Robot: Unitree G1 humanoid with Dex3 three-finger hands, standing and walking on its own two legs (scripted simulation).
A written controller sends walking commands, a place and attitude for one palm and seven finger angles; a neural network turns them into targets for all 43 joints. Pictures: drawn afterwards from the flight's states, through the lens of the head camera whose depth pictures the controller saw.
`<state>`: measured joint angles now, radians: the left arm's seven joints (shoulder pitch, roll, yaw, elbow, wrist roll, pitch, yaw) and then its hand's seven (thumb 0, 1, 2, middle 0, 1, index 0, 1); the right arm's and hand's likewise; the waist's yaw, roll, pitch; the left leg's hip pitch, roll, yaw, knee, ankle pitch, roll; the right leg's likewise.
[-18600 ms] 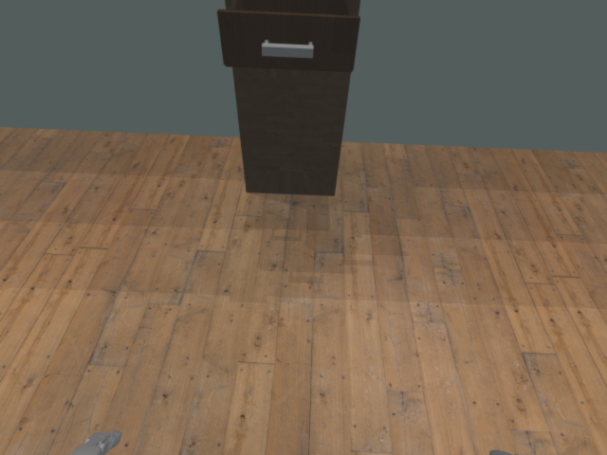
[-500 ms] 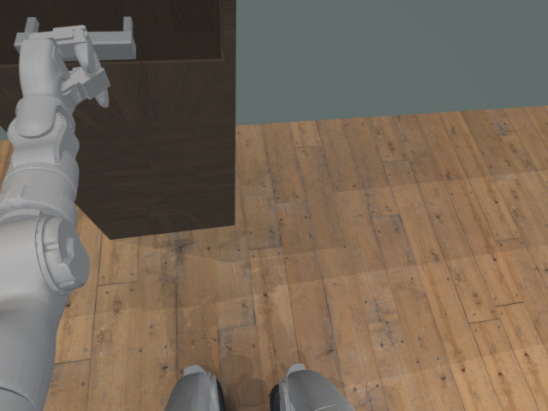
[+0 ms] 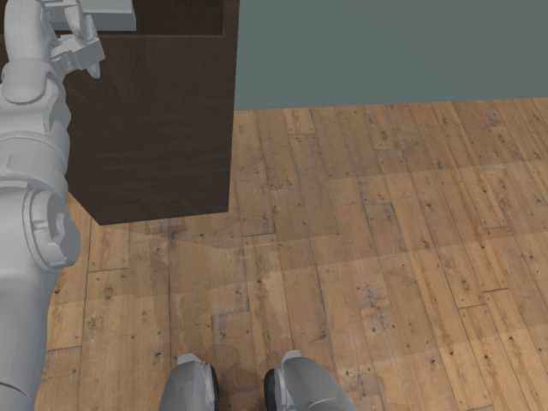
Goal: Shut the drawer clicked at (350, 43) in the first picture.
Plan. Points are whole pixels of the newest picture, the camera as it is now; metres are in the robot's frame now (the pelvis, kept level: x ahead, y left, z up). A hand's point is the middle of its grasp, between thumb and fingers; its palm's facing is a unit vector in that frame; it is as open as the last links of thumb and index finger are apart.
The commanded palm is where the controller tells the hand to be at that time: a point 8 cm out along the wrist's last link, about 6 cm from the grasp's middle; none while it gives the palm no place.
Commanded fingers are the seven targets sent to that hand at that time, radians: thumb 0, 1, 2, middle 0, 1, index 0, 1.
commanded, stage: pull the fist back off the drawer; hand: left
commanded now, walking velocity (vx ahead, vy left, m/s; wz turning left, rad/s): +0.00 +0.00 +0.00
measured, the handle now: (76, 3) +0.66 +0.18 +0.12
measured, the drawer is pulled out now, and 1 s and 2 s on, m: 0.00 0.00 0.00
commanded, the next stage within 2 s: draw the hand back to the body in 0.56 s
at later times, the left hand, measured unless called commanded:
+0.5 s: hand (103, 51) +0.57 +0.14 +0.12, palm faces +0.06 -1.00 +0.00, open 3.2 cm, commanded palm +0.54 +0.18 +0.12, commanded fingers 0.00 0.90 0.90 -1.40 -1.60 -1.40 -1.60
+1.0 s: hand (62, 101) +0.47 +0.17 +0.15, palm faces +0.07 -1.00 -0.02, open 3.3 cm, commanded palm +0.43 +0.22 +0.16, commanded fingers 0.00 0.90 0.90 -1.40 -1.60 -1.40 -1.60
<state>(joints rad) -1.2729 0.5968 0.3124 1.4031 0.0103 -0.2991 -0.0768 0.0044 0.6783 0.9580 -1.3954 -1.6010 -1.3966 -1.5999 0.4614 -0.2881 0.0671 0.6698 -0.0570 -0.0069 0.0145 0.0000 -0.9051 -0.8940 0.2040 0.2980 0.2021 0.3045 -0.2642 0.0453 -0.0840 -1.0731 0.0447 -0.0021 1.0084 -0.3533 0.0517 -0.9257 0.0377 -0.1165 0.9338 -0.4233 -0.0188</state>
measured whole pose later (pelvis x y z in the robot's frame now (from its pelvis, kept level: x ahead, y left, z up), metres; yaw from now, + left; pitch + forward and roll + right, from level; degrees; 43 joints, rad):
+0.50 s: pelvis +0.02 +0.00 +0.01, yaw -2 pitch +21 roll -4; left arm -1.02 0.47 0.38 1.22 -0.03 -0.32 -0.06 0.02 0.88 0.91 -1.40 -1.60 -1.40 -1.60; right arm 0.48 -0.27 0.04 0.64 -0.04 0.04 0.05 0.00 -0.91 -0.89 0.20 0.30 0.20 0.30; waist -0.21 0.05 -0.11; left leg -0.94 0.06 0.05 0.95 -0.38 0.05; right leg -0.82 0.05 -0.06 0.88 -0.44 -0.02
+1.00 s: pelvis +0.06 -0.02 +0.04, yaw +0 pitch +11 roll -1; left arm -0.46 0.32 0.28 0.67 -0.19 -0.23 -0.16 0.02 0.90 0.90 -1.40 -1.60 -1.40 -1.60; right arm 0.36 -0.27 0.01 0.57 0.04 0.08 0.01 0.00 -0.91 -0.89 0.20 0.30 0.20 0.30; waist -0.06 0.04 -0.13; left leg -0.60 0.04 0.05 0.78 -0.38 0.02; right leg -0.48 0.04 -0.05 0.72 -0.44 -0.04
